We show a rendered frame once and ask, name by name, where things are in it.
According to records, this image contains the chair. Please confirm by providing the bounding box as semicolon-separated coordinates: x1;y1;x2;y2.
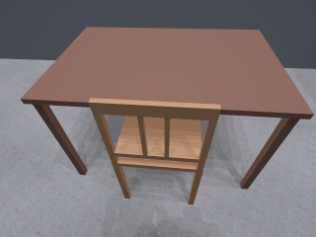
88;98;221;205

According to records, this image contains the table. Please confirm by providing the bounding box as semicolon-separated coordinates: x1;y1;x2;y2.
21;27;314;190

